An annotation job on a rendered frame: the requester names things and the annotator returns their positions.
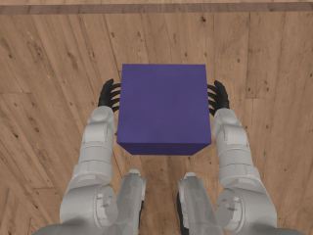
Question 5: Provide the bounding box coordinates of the robot left upper arm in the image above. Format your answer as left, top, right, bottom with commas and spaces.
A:
31, 183, 118, 235

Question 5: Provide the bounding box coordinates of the carton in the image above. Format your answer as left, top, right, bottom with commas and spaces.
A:
116, 64, 212, 156

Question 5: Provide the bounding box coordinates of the left robot hand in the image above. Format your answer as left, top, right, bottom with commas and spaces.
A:
98, 79, 121, 112

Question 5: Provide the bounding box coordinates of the right robot forearm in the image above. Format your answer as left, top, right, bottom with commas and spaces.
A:
211, 108, 278, 220

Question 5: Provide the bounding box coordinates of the robot right upper arm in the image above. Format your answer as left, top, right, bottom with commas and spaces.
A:
215, 186, 306, 235

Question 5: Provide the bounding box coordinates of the right robot hand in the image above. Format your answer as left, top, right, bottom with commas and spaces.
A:
207, 80, 230, 116

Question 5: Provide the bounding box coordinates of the robot right foot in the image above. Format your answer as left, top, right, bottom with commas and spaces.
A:
176, 192, 190, 235

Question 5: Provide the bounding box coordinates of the left robot forearm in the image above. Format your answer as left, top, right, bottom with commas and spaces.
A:
60, 106, 116, 221

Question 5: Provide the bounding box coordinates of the right robot thigh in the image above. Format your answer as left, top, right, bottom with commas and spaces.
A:
178, 175, 224, 235

